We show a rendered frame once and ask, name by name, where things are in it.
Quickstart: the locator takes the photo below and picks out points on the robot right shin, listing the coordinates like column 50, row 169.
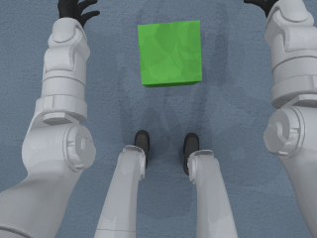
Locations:
column 201, row 152

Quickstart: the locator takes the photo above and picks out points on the right robot forearm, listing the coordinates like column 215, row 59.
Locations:
column 292, row 40

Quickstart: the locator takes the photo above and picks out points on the carton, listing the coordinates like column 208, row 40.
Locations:
column 170, row 54

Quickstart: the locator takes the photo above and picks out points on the left robot upper arm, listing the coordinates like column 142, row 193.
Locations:
column 55, row 157

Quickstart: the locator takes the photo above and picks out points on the left robot thigh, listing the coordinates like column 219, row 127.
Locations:
column 119, row 213

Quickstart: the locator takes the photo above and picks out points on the right robot upper arm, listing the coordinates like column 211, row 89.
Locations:
column 291, row 135

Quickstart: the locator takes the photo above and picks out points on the right robot hand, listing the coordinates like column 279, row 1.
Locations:
column 266, row 5

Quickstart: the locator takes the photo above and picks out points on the left robot hand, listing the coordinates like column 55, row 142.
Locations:
column 73, row 9

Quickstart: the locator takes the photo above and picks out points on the left robot forearm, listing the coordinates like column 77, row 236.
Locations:
column 64, row 77

